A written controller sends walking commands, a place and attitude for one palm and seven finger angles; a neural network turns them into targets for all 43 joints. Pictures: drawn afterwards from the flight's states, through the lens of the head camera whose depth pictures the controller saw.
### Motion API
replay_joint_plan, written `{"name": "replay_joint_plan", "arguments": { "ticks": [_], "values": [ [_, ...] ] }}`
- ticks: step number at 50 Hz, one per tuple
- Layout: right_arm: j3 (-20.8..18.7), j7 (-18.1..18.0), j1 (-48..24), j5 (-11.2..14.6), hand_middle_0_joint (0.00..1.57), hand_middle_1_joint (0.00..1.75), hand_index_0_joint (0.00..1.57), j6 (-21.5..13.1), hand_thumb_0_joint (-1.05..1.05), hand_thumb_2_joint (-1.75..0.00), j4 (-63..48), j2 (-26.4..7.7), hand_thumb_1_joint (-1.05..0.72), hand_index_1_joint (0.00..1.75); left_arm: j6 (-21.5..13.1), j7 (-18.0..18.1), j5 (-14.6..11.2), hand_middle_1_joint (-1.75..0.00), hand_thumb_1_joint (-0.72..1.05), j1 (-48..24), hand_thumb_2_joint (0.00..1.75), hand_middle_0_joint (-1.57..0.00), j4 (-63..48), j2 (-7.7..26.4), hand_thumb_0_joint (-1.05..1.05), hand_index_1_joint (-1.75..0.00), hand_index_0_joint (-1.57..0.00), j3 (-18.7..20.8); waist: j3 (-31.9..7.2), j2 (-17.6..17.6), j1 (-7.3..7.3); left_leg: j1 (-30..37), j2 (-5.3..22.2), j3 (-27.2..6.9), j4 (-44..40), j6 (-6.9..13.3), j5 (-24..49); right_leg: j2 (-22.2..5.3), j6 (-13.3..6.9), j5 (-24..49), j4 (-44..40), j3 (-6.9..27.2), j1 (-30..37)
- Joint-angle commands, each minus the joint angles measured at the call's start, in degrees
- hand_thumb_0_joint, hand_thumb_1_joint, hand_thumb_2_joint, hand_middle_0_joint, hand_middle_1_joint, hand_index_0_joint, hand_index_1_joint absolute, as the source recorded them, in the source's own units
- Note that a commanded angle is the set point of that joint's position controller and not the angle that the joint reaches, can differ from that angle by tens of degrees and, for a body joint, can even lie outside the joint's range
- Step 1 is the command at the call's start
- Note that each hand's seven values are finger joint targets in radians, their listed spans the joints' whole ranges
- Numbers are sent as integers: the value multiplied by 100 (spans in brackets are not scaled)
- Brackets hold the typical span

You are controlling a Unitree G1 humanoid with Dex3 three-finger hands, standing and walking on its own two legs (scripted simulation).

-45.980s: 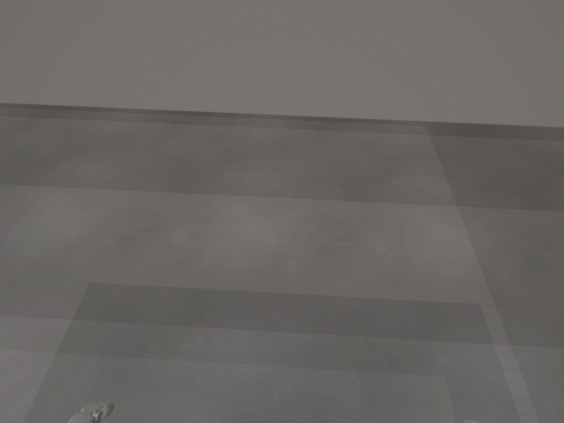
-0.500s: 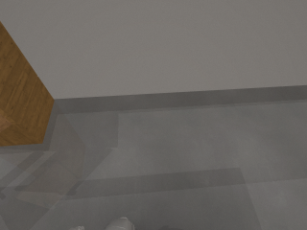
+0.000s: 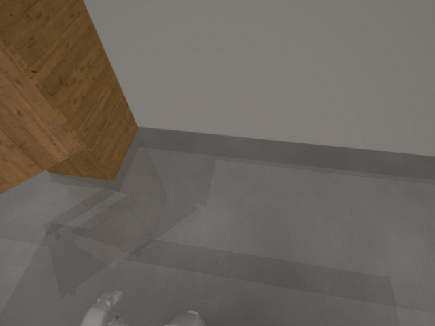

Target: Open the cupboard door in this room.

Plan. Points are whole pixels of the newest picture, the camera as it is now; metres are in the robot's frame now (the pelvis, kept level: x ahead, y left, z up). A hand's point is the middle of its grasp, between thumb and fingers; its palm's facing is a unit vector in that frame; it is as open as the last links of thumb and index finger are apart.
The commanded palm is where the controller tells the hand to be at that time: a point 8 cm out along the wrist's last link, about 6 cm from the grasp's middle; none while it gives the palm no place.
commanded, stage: turn to face it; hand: left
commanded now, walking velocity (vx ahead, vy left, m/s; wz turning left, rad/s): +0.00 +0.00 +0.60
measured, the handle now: out of the picture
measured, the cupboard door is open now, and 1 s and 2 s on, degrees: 48 48 48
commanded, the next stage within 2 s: take the last steps up to it in 0.98 s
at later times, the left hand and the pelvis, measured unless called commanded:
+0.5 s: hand out of the picture -0.02 +0.24 -0.17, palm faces +0.37 -0.89 -0.26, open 7.4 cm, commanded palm none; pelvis +0.01 +0.02 +0.00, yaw +19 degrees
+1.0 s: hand out of the picture -0.01 +0.16 -0.14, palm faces +0.55 -0.80 -0.25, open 7.4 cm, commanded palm none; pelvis +0.02 -0.04 +0.01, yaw +34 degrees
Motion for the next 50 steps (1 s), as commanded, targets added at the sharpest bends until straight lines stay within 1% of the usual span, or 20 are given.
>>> {"name": "replay_joint_plan", "arguments": {
  "ticks": [1,2,4,7,13,16,17,18,19,21,23,25,34,38,39,40,41,42,45,50],
  "values": [
    [-185,35,-244,5,20,30,20,-87,0,-90,-442,-575,-90,30,-66,144,-9,-30,90,277,90,-20,-303,958,0,-30,-20,237,-659,-1481,64,-1151,345,256,2818,-124,-200,-1965,-820,2464,-1499,1222,1078],
    [-136,75,-219,-5,20,30,20,-67,0,-90,-382,-465,-90,30,-87,131,-10,-30,90,167,90,-20,-334,840,0,-30,-20,189,-616,-1352,-19,-1093,377,401,2813,-182,84,-1705,-691,2792,-1402,679,1030],
    [-84,108,-254,4,20,30,20,-42,0,-90,-343,-386,-90,30,-119,133,-1,-30,90,299,90,-20,-323,814,0,-30,-20,191,-682,-1429,26,-998,399,607,2386,-252,205,-1608,-604,3143,-1357,284,1212],
    [-29,123,-507,21,20,30,20,-49,0,-90,-358,-278,-90,30,-123,137,11,-30,90,651,90,-20,-179,931,0,-30,-20,244,-762,-1251,188,-908,407,860,1455,-284,45,-1731,-641,3585,-1217,33,1718],
    [40,133,-783,48,20,30,20,-134,0,-90,-466,-183,-90,30,-86,107,61,-30,90,980,90,-20,1,1180,0,-30,-20,361,-752,-1557,376,-193,327,1277,-175,-104,-113,-2007,-669,4029,-820,-210,1715],
    [-14,113,-177,18,20,30,20,-204,0,-90,-359,-377,-90,30,-78,61,12,-30,90,797,90,-20,26,1242,0,-30,-20,398,-1060,-1156,-21,1108,219,1369,-1635,44,964,-1891,-282,3668,182,-644,1199],
    [-122,95,303,-23,20,30,20,-249,0,-90,-268,-799,-90,30,-54,25,-37,-30,90,720,90,-20,-84,1141,0,-30,-20,380,-1395,-250,-308,2282,830,636,-2031,358,2388,-1583,60,2505,1246,-910,218],
    [-300,48,755,-64,20,30,20,-268,0,-90,-229,-1517,-90,30,-24,-28,-72,-30,90,458,90,-20,-380,683,0,-30,-20,249,-1418,1578,-555,2967,2569,-1733,-2219,1331,4950,-638,489,-1792,2662,-822,-1580],
    [-282,0,1024,-12,20,30,20,-218,0,-90,-113,-1590,-90,30,90,51,14,-30,90,122,90,-20,-512,814,0,-30,-20,209,-1461,845,-595,2768,2881,-1795,-2230,1631,4906,-609,388,-2069,3155,12,-1779],
    [-207,-136,550,-32,20,30,20,-256,0,-90,-270,-1269,-90,30,106,64,-10,-30,90,-102,90,-20,-364,740,0,-30,-20,224,-1099,891,-396,2074,2305,-1344,-2329,1425,4089,-618,442,-1335,3452,343,-1849],
    [-107,-146,-7,-46,20,30,20,-284,0,-90,-407,-1046,-90,30,152,-13,4,-30,90,163,90,-20,-142,745,0,-30,-20,264,-741,467,-54,1504,1780,-714,-2526,1139,3437,-553,475,-607,3415,366,-1575],
    [-75,-137,-78,-31,20,30,20,-328,0,-90,-431,-982,-90,30,167,-36,10,-30,90,344,90,-20,-66,724,0,-30,-20,271,-758,395,50,1435,1578,-501,-2569,1052,3303,-486,498,-348,3136,345,-1405],
    [-155,-95,99,-72,20,30,20,-256,0,-90,-359,-995,-90,30,134,-15,-28,-30,90,25,90,-20,-270,587,0,-30,-20,190,-815,618,-52,1210,1401,-1054,-2427,1108,2771,-47,437,-581,1275,179,-608],
    [-176,-98,-127,-18,20,30,20,-224,0,-90,-432,-900,-90,30,12,30,-64,-30,90,679,90,-20,-119,653,0,-30,-20,225,-1048,478,269,547,1095,-1105,-1779,820,2785,99,320,484,-744,92,977],
    [-152,-73,-46,34,20,30,20,-236,0,-90,-457,-664,-90,30,-53,66,-24,-30,90,867,90,-20,-80,909,0,-30,-20,276,-1187,-194,331,-89,731,-825,-1236,512,2036,-494,160,750,-1460,649,1817],
    [-92,-40,-4,74,20,30,20,-253,0,-90,-552,-293,-90,30,-96,112,68,-30,90,988,90,-20,-45,1379,0,-30,-20,372,-1153,-1737,379,-1069,-157,291,25,33,-66,-2048,-438,1458,-1755,2115,2255],
    [-118,-35,-188,4,20,30,20,-216,0,-90,-600,-429,-90,30,-70,115,41,-30,90,945,90,-20,-98,1436,0,-30,-20,318,-951,-1535,415,-940,-86,320,1286,-18,-1058,-2715,-910,2333,-1733,2223,1454],
    [-127,-50,-231,-13,20,30,20,-152,0,-90,-468,-454,-90,30,-108,146,20,-30,90,764,90,-20,-61,1199,0,-30,-20,297,-836,-1871,300,-1015,82,157,2035,-8,-926,-2386,-1002,2857,-1597,2129,1230],
    [-80,24,-42,-2,20,30,20,-61,0,-90,-161,-328,-90,30,-118,116,-15,-30,90,315,90,-20,-139,797,0,-30,-20,167,-558,-1344,8,-941,273,378,2648,-139,140,-1571,-696,2933,-1431,716,988],
    [-2,37,-287,13,20,30,20,-59,0,-90,-63,-145,-90,30,-138,116,29,-30,90,748,90,-20,74,829,0,-30,-20,206,-502,-1302,207,-578,305,738,1375,-198,40,-1590,-710,2785,-1513,417,1188]
  ]
}}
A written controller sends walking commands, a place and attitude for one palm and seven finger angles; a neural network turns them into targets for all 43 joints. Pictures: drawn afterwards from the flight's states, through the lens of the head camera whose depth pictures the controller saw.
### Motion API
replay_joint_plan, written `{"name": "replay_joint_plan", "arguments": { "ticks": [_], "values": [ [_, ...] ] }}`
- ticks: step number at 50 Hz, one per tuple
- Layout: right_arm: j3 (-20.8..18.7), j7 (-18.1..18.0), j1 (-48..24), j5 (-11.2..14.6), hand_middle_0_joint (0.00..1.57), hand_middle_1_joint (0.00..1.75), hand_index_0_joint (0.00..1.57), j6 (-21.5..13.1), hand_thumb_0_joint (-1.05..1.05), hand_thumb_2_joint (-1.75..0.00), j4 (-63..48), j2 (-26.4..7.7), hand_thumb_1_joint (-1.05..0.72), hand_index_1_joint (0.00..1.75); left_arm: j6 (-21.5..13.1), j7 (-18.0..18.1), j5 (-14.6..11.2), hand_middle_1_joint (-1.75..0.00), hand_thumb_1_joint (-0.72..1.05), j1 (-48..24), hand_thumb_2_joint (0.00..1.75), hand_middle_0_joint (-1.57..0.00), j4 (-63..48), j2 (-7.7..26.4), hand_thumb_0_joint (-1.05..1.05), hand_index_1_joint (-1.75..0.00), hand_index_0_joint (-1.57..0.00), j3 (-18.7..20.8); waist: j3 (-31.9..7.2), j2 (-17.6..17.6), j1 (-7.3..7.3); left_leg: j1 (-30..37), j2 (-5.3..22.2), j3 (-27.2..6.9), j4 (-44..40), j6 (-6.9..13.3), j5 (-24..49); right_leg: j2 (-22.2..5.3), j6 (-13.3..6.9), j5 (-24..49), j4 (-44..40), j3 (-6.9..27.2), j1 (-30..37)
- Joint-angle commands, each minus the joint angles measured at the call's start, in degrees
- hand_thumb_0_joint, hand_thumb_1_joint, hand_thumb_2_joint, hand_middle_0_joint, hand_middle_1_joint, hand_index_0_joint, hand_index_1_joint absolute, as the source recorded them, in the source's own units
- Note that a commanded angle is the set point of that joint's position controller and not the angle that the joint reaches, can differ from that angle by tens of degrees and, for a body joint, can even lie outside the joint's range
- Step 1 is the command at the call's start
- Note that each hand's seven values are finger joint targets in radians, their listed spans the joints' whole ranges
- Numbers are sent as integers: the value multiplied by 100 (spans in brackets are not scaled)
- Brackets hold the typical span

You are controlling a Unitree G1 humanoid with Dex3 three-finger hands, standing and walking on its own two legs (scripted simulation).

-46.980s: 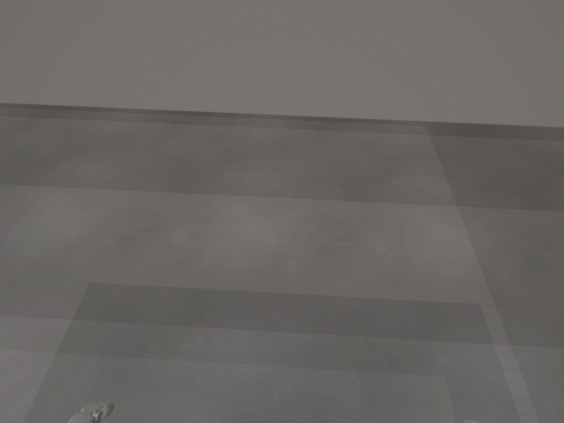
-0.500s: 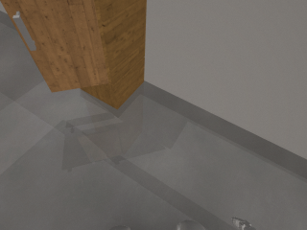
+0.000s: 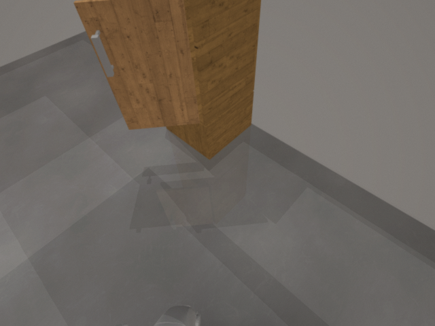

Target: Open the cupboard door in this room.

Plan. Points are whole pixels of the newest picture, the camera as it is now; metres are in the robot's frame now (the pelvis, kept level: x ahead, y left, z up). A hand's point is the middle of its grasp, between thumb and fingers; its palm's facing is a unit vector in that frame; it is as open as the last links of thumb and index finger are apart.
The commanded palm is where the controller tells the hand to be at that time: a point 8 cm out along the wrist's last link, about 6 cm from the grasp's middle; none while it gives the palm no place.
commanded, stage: take the last steps up to it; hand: left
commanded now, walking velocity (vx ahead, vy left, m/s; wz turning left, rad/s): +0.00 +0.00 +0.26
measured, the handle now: (104, 53) +1.00 +0.47 -0.04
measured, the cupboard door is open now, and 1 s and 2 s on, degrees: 48 48 48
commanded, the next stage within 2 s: come to a stop and stand still in 1.60 s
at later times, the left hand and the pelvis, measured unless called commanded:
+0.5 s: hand out of the picture +0.05 +0.25 -0.16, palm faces +0.17 -0.96 -0.20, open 7.4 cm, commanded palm none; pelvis +0.03 +0.05 +0.01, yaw +7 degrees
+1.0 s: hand out of the picture +0.12 +0.22 -0.16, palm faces +0.26 -0.95 -0.20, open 7.2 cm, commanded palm none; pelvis +0.18 +0.05 +0.01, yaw +11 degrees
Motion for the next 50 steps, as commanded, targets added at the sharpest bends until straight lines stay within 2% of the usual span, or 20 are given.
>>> {"name": "replay_joint_plan", "arguments": {
  "ticks": [1,5,7,9,11,12,14,16,19,27,30,31,32,33,34,35,37,40,45,50],
  "values": [
    [13,-5,-436,24,20,30,20,-184,0,-90,-385,-142,-90,30,-137,63,60,-30,90,415,90,-20,-177,1153,0,-30,-20,344,-475,-1218,330,-16,129,241,-993,-40,-311,-1414,-640,2753,-904,778,720],
    [115,-36,-476,54,20,30,20,-291,0,-90,-337,-43,-90,30,-128,40,72,-30,90,713,90,-20,62,1374,0,-30,-20,402,-678,-1258,448,556,-18,509,-2385,69,-361,-1509,-705,3230,-607,825,989],
    [133,-44,-263,27,20,30,20,-340,0,-90,-258,-89,-90,30,-123,13,43,-30,90,686,90,-20,160,1401,0,-30,-20,418,-668,-1223,351,1149,-48,621,-3124,129,53,-1542,-553,2281,-558,823,681],
    [94,-42,241,5,20,30,20,-430,0,-90,-119,-337,-90,30,-87,-55,-9,-30,90,414,90,-20,125,1345,0,-30,-20,436,-678,-880,42,2325,88,503,-4213,312,610,-1304,-201,575,-118,483,-315],
    [-102,-91,959,-102,20,30,20,-438,0,-90,-47,-1197,-90,30,-53,-160,0,-30,90,45,90,-20,-235,750,0,-30,-20,288,-569,1576,-329,3306,2148,-2149,-4991,1405,706,-99,309,-1930,2292,-346,-2502],
    [-58,-157,1167,-95,20,30,20,-447,0,-90,80,-1082,-90,30,-3,-119,70,-30,90,-571,90,-20,-267,846,0,-30,-20,264,-346,1397,-523,2713,2164,-2319,-5311,1595,314,-189,237,-1852,3032,242,-2671],
    [52,-232,750,-61,20,30,20,-522,0,-90,-60,-767,-90,30,-29,-210,49,-30,90,-499,90,-20,-109,821,0,-30,-20,290,-4,973,-166,2230,1784,-1881,-5456,1544,32,-291,179,-991,3628,570,-2774],
    [132,-236,579,-35,20,30,20,-650,0,-90,-128,-576,-90,30,-50,-271,65,-30,90,-57,90,-20,163,812,0,-30,-20,280,-165,550,94,2355,1436,-1250,-5418,1370,820,-284,200,-377,3686,491,-2552],
    [160,-232,856,2,20,30,20,-747,0,-90,10,-480,-90,30,-55,-250,52,-30,90,58,90,-20,265,732,0,-30,-20,242,-332,394,129,2606,1342,-904,-5371,1450,1766,-270,279,-51,3443,441,-2513],
    [154,-218,1373,-48,20,30,20,-777,0,-90,372,-375,-90,30,-127,-279,35,-30,90,-722,90,-20,-26,484,0,-30,-20,153,50,436,-15,2237,1362,-845,-5454,1578,1326,-168,252,-49,1391,210,-1774],
    [148,-216,1324,-55,20,30,20,-766,0,-90,467,-375,-90,30,-165,-279,37,-30,90,-440,90,-20,26,472,0,-30,-20,190,-4,265,176,1761,1269,-735,-5082,1443,1197,39,209,99,694,90,-692],
    [153,-214,1267,-38,20,30,20,-757,0,-90,495,-383,-90,30,-200,-268,38,-30,90,-23,90,-20,161,569,0,-30,-20,228,-101,77,367,1460,1090,-605,-4664,1276,1015,113,167,285,241,61,27],
    [166,-212,1222,-2,20,30,20,-776,0,-90,495,-253,-90,30,-249,-245,51,-30,90,595,90,-20,359,741,0,-30,-20,301,-315,-274,624,897,707,-341,-3818,1065,812,-63,79,225,-214,347,1104],
    [185,-163,1299,61,20,30,20,-812,0,-90,427,-28,-90,30,-317,-193,87,-30,90,1401,90,-20,600,1214,0,-30,-20,397,-763,-1363,902,-130,86,270,-2263,739,105,-1282,-328,-541,-802,1846,2333],
    [179,-136,1133,34,20,30,20,-805,0,-90,192,-26,-90,30,-310,-147,40,-30,90,1848,90,-20,696,1572,0,-30,-20,465,-860,-2058,976,-964,-223,372,-748,580,-1143,-2428,-868,-679,-1627,3571,2581],
    [96,-123,937,-18,20,30,20,-750,0,-90,244,-236,-90,30,-337,-110,-18,-30,90,1594,90,-20,658,1417,0,-30,-20,433,-574,-1879,863,-1018,113,-95,132,544,-671,-2458,-941,-1331,-1978,3845,1732],
    [83,-63,643,-34,20,30,20,-668,0,-90,307,-22,-90,30,-344,-60,-11,-30,90,759,90,-20,465,831,0,-30,-20,297,176,-844,470,-1012,560,-211,372,440,506,-2031,-729,-1234,-2091,2531,493],
    [131,-13,992,-77,20,30,20,-547,0,-90,496,307,-90,30,-483,-59,16,-30,90,777,90,-20,554,397,0,-30,-20,219,27,-900,203,-574,657,71,-142,228,1121,-1451,-482,692,-2012,1023,193],
    [136,64,560,-50,20,30,20,-510,0,-90,302,345,-90,30,-589,-72,-2,-30,90,1117,90,-20,832,573,0,-30,-20,171,-163,-827,250,-887,656,323,-908,77,1444,-1339,-519,2409,-1809,469,836],
    [167,156,-254,-31,20,30,20,-559,0,-90,-28,252,-90,30,-571,-70,21,-30,90,1212,90,-20,1008,767,0,-30,-20,165,132,-1008,346,-657,583,592,-2119,105,1561,-1388,-545,2171,-1799,298,821]
  ]
}}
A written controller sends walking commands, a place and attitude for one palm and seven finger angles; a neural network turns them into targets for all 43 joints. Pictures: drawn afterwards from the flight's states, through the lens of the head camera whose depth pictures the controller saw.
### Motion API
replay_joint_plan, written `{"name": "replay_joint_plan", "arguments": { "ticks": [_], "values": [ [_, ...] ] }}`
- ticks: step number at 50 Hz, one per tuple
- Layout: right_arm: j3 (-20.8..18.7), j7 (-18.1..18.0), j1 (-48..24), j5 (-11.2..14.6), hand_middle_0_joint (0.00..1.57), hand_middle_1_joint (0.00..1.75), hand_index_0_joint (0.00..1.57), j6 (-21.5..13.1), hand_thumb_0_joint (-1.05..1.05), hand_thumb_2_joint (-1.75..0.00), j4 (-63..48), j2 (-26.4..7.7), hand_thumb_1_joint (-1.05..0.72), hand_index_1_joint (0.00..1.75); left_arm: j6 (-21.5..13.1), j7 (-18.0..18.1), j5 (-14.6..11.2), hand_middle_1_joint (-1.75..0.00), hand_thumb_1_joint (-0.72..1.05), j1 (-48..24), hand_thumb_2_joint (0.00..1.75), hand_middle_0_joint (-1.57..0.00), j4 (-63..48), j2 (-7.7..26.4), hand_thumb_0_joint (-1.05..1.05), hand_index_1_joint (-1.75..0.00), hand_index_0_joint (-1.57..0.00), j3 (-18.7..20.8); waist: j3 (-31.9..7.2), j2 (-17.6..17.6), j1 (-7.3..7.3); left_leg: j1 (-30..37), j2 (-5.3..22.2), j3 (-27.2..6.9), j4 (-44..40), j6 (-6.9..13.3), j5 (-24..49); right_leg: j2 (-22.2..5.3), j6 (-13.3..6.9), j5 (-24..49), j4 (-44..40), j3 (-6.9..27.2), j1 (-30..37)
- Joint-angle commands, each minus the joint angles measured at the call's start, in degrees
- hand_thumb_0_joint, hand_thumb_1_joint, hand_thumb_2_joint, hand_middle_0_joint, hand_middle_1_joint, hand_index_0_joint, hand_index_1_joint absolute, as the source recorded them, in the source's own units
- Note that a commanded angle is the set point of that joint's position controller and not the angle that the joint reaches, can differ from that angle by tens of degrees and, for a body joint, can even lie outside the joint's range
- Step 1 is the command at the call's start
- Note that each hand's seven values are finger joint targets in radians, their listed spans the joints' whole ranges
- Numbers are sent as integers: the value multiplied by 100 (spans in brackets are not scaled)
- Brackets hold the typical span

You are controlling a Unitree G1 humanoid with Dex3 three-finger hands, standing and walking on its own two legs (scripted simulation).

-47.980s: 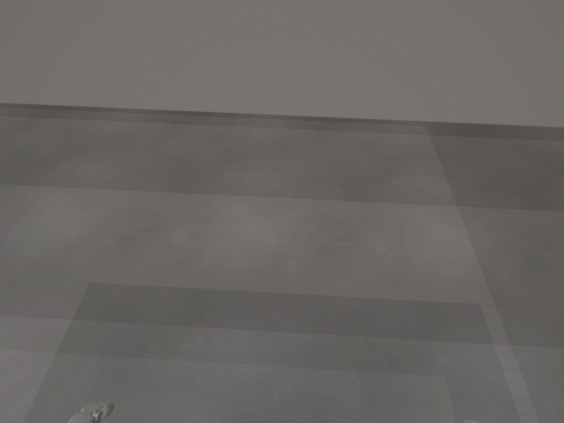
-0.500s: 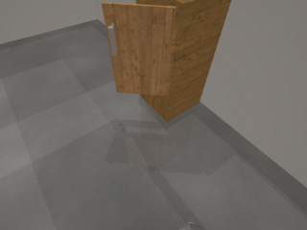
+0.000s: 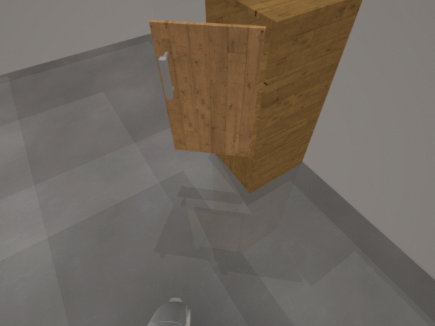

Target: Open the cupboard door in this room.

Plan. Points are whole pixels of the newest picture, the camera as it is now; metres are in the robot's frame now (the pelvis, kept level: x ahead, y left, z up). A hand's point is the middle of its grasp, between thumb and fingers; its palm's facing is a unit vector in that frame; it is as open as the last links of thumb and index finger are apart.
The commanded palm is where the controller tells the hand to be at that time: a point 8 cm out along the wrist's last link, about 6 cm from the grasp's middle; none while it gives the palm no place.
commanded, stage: take the last steps up to it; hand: left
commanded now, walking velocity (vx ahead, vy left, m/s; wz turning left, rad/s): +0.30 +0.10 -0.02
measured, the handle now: (168, 75) +0.89 +0.25 -0.05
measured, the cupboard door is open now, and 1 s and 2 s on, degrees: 48 48 48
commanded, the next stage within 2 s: come to a stop and stand still in 0.60 s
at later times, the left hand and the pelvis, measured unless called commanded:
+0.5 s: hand (116, 264) +0.27 +0.27 -0.17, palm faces -0.01 -0.98 -0.18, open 7.4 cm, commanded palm none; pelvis +0.17 +0.09 +0.00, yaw -3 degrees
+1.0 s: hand (131, 236) +0.35 +0.27 -0.20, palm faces -0.02 -0.98 -0.20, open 7.2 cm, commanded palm none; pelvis +0.28 +0.09 -0.02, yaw -4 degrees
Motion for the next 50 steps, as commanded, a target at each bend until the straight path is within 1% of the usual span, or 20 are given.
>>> {"name": "replay_joint_plan", "arguments": {
  "ticks": [1,4,6,7,8,9,12,15,27,30,32,33,34,35,36,40,46,47,49,50],
  "values": [
    [69,103,-604,24,20,30,20,-178,0,-90,-512,-14,-90,30,-43,34,46,-30,90,450,90,-20,-16,894,0,-30,-20,141,398,-999,145,59,-68,265,-977,55,-70,-1531,-650,1914,-592,732,-53],
    [66,95,-614,36,20,30,20,-267,0,-90,-573,-90,-90,30,39,43,58,-30,90,407,90,-20,12,1027,0,-30,-20,209,332,-1074,82,818,-281,387,-1604,220,-413,-1573,-582,1958,-201,655,-93],
    [6,8,317,-9,20,30,20,-343,0,-90,-276,-372,-90,30,90,29,39,-30,90,335,90,-20,28,984,0,-30,-20,221,-118,-626,-376,2530,-552,593,-2334,309,-246,-1205,-385,2268,1164,335,-661],
    [-102,-82,1189,-56,20,30,20,-383,0,-90,-79,-883,-90,30,118,5,7,-30,90,456,90,-20,-63,777,0,-30,-20,190,-801,290,-698,3850,235,-233,-2402,565,21,-759,-190,1144,2508,31,-1432],
    [-252,-182,1787,-83,20,30,20,-375,0,-90,9,-1457,-90,30,121,-34,-52,-30,90,579,90,-20,-214,449,0,-30,-20,134,-1306,1643,-804,4766,1533,-2149,-2844,1161,536,51,3,-1811,4194,-72,-2717],
    [-224,-233,1756,-34,20,30,20,-321,0,-90,25,-1448,-90,30,128,21,-13,-30,90,235,90,-20,-367,491,0,-30,-20,105,-1374,1339,-802,4479,1842,-2340,-3231,1401,292,23,-159,-2028,5260,576,-3075],
    [-39,-285,626,-11,20,30,20,-403,0,-90,-316,-708,-90,30,185,-55,27,-30,90,-207,90,-20,-332,442,0,-30,-20,135,-337,475,-345,2726,1482,-1479,-3722,1265,-340,-487,-129,-741,5712,978,-3279],
    [76,-308,570,16,20,30,20,-518,0,-90,-254,-414,-90,30,316,-87,56,-30,90,81,90,-20,-250,253,0,-30,-20,131,-267,464,-59,2466,1161,-614,-3914,1160,570,-492,-33,-346,5059,912,-2962],
    [115,-296,1230,-35,20,30,20,-485,0,-90,82,-402,-90,30,403,-115,37,-30,90,-1306,90,-20,-912,371,0,-30,-20,84,182,150,-172,2856,1050,-192,-3940,1255,1488,-280,-37,212,2545,668,-2662],
    [122,-316,1427,-55,20,30,20,-434,0,-90,252,-437,-90,30,366,-100,33,-30,90,-1409,90,-20,-953,375,0,-30,-20,50,60,253,-234,3010,969,-101,-3429,1128,1941,-61,-120,-85,1921,461,-2101],
    [145,-321,1413,-24,20,30,20,-396,0,-90,321,-398,-90,30,314,-86,27,-30,90,-971,90,-20,-793,460,0,-30,-20,75,-94,121,-24,2718,690,80,-2748,838,1852,105,-178,391,1068,316,-1063],
    [167,-307,1353,35,20,30,20,-416,0,-90,320,-314,-90,30,269,-64,14,-30,90,-444,90,-20,-629,681,0,-30,-20,131,-364,-61,198,2158,430,263,-2125,633,1502,-111,-310,960,888,644,26],
    [175,-280,1344,78,20,30,20,-438,0,-90,231,-171,-90,30,210,-12,8,-30,90,220,90,-20,-414,1069,0,-30,-20,227,-718,-780,384,979,-59,627,-1188,358,225,-1123,-762,1935,892,1839,1280],
    [160,-261,1249,84,20,30,20,-402,0,-90,130,-168,-90,30,212,16,-46,-30,90,654,90,-20,-261,1435,0,-30,-20,268,-637,-1310,462,247,-585,804,148,134,-2470,-2137,-1466,2681,289,2904,1471],
    [136,-289,950,90,20,30,20,-297,0,-90,70,-231,-90,30,183,77,-62,-30,90,539,90,-20,-291,1284,0,-30,-20,266,-622,-1513,462,230,-383,147,832,163,-2871,-2226,-1602,3404,127,2996,959],
    [224,-324,992,151,20,30,20,-70,0,-90,258,188,-90,30,233,164,-32,-30,90,-709,90,-20,-560,859,0,-30,-20,108,-422,-747,-118,1152,-198,-89,-104,-24,-1967,-1443,-1097,4617,241,1322,-342],
    [102,-296,1044,102,20,30,20,92,0,-90,195,88,-90,30,433,207,-17,-30,90,-832,90,-20,-551,996,0,-30,-20,206,-461,-902,-214,2013,-427,143,-2001,-57,-519,-1044,-715,3024,813,1070,-791],
    [56,-296,1089,85,20,30,20,73,0,-90,179,-63,-90,30,477,205,-47,-30,90,-817,90,-20,-573,978,0,-30,-20,225,-442,-702,-240,2303,-292,83,-2361,23,282,-939,-545,2537,1053,1003,-1029],
    [-16,-333,860,34,20,30,20,22,0,-90,-60,-611,-90,30,585,200,-68,-30,90,-554,90,-20,-688,660,0,-30,-20,161,-425,616,-101,2207,942,-1063,-2642,709,2517,-149,-37,258,1560,534,-1359],
    [-39,-372,710,29,20,30,20,15,0,-90,-118,-710,-90,30,656,205,-63,-30,90,-615,90,-20,-692,595,0,-30,-20,129,-261,1029,-138,1832,1249,-1483,-3105,1071,2458,149,55,-1057,2236,440,-1282]
  ]
}}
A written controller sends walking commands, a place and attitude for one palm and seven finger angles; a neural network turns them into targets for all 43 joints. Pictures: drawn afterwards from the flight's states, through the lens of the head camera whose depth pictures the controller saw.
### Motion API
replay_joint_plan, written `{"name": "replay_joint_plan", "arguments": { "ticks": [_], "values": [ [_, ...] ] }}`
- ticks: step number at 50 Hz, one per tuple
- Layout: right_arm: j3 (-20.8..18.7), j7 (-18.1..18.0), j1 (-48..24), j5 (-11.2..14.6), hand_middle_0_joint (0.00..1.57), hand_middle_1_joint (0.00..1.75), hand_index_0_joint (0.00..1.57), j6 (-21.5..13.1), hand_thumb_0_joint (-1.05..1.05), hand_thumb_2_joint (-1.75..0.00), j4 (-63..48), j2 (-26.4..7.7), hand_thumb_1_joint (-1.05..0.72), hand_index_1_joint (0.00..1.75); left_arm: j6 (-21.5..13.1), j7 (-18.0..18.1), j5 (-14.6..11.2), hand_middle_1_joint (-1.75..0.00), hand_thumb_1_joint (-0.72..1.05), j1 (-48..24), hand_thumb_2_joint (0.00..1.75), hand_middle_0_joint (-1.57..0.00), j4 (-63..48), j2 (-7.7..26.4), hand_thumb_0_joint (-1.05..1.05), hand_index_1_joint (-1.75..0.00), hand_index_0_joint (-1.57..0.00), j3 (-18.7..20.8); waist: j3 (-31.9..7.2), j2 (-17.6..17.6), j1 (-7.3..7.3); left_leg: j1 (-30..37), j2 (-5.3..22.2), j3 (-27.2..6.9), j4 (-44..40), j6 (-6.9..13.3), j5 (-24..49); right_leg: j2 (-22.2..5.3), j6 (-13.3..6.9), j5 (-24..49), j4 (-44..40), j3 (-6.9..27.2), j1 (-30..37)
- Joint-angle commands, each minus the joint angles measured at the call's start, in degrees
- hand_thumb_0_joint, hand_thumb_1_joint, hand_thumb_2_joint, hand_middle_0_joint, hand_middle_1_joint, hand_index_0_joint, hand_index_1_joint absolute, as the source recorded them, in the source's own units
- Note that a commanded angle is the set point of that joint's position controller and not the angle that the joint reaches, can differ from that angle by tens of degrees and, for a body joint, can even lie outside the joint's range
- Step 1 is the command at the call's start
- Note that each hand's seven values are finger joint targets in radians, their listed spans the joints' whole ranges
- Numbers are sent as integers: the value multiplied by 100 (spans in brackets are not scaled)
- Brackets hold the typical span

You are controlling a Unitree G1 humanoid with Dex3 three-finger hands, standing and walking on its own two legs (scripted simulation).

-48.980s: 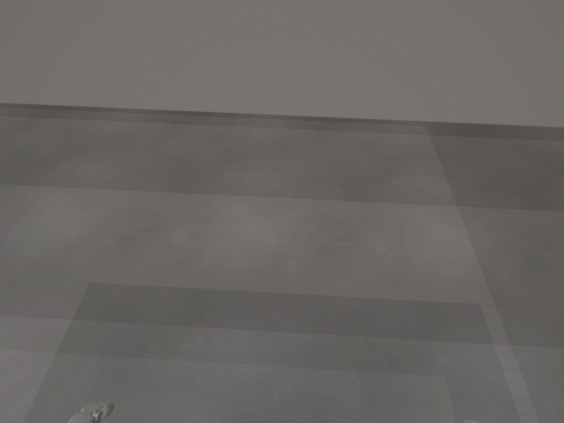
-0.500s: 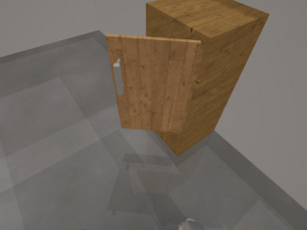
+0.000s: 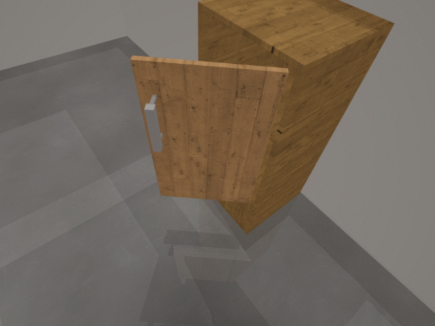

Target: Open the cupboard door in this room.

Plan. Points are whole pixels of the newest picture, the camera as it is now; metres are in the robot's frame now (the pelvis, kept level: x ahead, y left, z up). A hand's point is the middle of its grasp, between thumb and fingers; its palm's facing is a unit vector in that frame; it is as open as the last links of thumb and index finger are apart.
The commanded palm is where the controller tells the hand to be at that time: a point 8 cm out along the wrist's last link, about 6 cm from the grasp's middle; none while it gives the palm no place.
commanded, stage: come to a stop and stand still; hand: left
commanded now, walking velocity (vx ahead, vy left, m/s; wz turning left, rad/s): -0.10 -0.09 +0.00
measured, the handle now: (155, 124) +0.59 +0.20 -0.03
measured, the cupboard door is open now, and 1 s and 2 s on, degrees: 48 48 48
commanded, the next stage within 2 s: look again from close up in 0.60 s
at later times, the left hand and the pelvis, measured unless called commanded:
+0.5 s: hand out of the picture +0.01 +0.17 -0.17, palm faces +0.00 -0.97 -0.23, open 7.4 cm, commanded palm none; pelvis -0.03 -0.01 +0.00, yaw -1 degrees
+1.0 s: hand out of the picture -0.01 +0.16 -0.17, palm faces -0.02 -0.98 -0.20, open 7.4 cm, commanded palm none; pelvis -0.02 -0.02 +0.01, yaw -2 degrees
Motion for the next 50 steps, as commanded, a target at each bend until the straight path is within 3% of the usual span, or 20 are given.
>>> {"name": "replay_joint_plan", "arguments": {
  "ticks": [1,2,4,6,8,11,13,14,15,16,17,18,19,21,23,25,28,33,40,50],
  "values": [
    [-168,-115,491,-56,20,30,20,-89,0,-90,-253,-1022,-90,30,135,12,-2,-30,90,243,90,-20,-381,343,0,-30,-20,27,-337,1270,-61,261,1759,-1702,-1644,1041,2840,66,-19,-1432,1465,285,-395],
    [-157,-157,367,-73,20,30,20,-109,0,-90,-324,-1015,-90,30,144,-1,-5,-30,90,251,90,-20,-360,344,0,-30,-20,30,-374,1246,-62,377,1779,-1691,-1587,1154,3093,22,-42,-1597,1896,532,-584],
    [-151,-175,118,-84,20,30,20,-97,0,-90,-440,-1052,-90,30,139,-26,-6,-30,90,293,90,-20,-317,365,0,-30,-20,49,-561,1030,-26,715,1667,-1400,-1370,1164,3282,11,-34,-1496,2065,692,-724],
    [-173,-172,1,-74,20,30,20,-92,0,-90,-489,-1087,-90,30,126,-56,0,-30,90,341,90,-20,-317,342,0,-30,-20,32,-773,822,-45,1119,1583,-1171,-1241,1111,3345,33,2,-1349,1756,590,-776],
    [-219,-156,36,-62,20,30,20,-72,0,-90,-496,-1207,-90,30,141,-70,10,-30,90,311,90,-20,-364,357,0,-30,-20,31,-918,908,-137,1187,1587,-1169,-1306,1069,2994,53,27,-1242,1464,495,-619],
    [-229,-119,-29,-47,20,30,20,-66,0,-90,-502,-1220,-90,30,110,-86,29,-30,90,529,90,-20,-322,347,0,-30,-20,12,-958,861,-89,1100,1478,-1123,-1299,966,2311,91,-9,-848,576,381,-246],
    [-236,-91,-120,6,20,30,20,-52,0,-90,-507,-1201,-90,30,66,-81,43,-30,90,814,90,-20,-235,352,0,-30,-20,7,-992,701,19,771,1186,-965,-1135,684,1486,124,-29,104,-514,286,376],
    [-246,-80,-531,122,20,30,20,-153,0,-90,-922,-1294,-90,30,-63,124,104,-30,90,1341,90,-20,-258,383,0,-30,-20,-118,-984,152,311,1285,992,-452,136,308,2398,-202,-14,908,-1598,934,-218],
    [-160,73,-211,78,20,30,20,-112,0,-90,-1131,-779,-90,30,-119,121,140,-30,90,773,90,-20,-618,779,0,-30,-20,-77,-649,-711,-114,104,311,-62,345,69,-30,-724,-300,737,-1602,1619,-137],
    [-73,171,-285,-30,20,30,20,-90,0,-90,-1198,-587,-90,30,-216,69,142,-30,90,578,90,-20,-710,978,0,-30,-20,-57,-766,-355,-71,59,32,82,396,-105,-722,-1091,-624,746,-1462,1771,-137],
    [-108,171,-250,-43,20,30,20,-91,0,-90,-1227,-613,-90,30,-239,70,146,-30,90,484,90,-20,-809,1013,0,-30,-20,-15,-723,-342,-171,-44,-38,66,463,-77,-665,-871,-731,1122,-1152,1545,-57],
    [-94,147,-161,-34,20,30,20,-118,0,-90,-1214,-653,-90,30,-270,86,118,-30,90,449,90,-20,-814,977,0,-30,-20,11,-720,-685,-183,-28,-13,17,340,-6,-470,-826,-755,1429,-952,1493,-26],
    [-82,129,-75,-14,20,30,20,-133,0,-90,-1193,-648,-90,30,-266,91,97,-30,90,409,90,-20,-833,897,0,-30,-20,-22,-601,-722,-213,209,10,-31,142,27,-280,-781,-701,1249,-894,1347,-262],
    [-57,123,106,-22,20,30,20,-169,0,-90,-1119,-688,-90,30,-209,70,108,-30,90,462,90,-20,-877,794,0,-30,-20,-46,-345,-73,-219,575,162,-177,-299,85,118,-481,-507,302,-742,1046,-726],
    [-61,116,114,-43,20,30,20,-152,0,-90,-1104,-802,-90,30,-122,44,99,-30,90,581,90,-20,-883,763,0,-30,-20,-52,131,211,-130,53,365,-583,-634,211,-499,-154,-364,-840,-745,886,-919],
    [-43,110,104,-51,20,30,20,-142,0,-90,-1092,-851,-90,30,-112,22,90,-30,90,768,90,-20,-826,744,0,-30,-20,-74,293,-8,-56,-289,320,-641,-791,216,-1063,-123,-387,-1219,-889,984,-878],
    [14,107,311,-59,20,30,20,-164,0,-90,-970,-770,-90,30,-128,2,78,-30,90,793,90,-20,-822,775,0,-30,-20,-68,103,-171,-80,-144,218,-452,-624,162,-874,-241,-442,-1248,-1018,1081,-847],
    [70,83,497,-51,20,30,20,-243,0,-90,-705,-748,-90,30,-146,-12,48,-30,90,836,90,-20,-691,716,0,-30,-20,-82,-92,204,-39,-31,352,-594,-900,191,-598,-151,-380,-748,-894,945,-529],
    [113,53,554,-16,20,30,20,-294,0,-90,-408,-717,-90,30,-185,-30,34,-30,90,936,90,-20,-390,653,0,-30,-20,-121,-256,83,1,138,390,-561,-962,186,-169,-205,-351,-254,-1007,957,-211],
    [114,28,374,12,20,30,20,-320,0,-90,-154,-769,-90,30,-219,-37,48,-30,90,972,90,-20,-52,628,0,-30,-20,-153,-228,97,-2,495,433,-476,-981,178,330,-250,-290,292,-1104,957,-151]
  ]
}}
